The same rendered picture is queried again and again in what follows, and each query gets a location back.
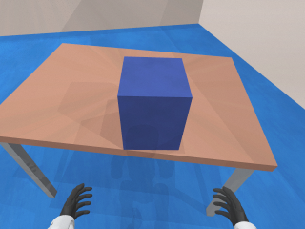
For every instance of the table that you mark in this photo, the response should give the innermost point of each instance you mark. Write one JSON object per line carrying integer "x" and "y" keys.
{"x": 70, "y": 102}

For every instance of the right robot hand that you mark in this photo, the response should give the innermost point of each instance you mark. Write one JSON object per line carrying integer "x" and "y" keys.
{"x": 235, "y": 212}

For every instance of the left robot hand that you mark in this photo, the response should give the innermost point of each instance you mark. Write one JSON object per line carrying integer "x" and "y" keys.
{"x": 71, "y": 205}

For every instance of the carton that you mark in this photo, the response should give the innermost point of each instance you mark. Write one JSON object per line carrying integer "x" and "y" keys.
{"x": 154, "y": 98}

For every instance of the robot left forearm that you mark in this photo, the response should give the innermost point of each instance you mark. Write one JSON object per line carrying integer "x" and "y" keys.
{"x": 63, "y": 222}

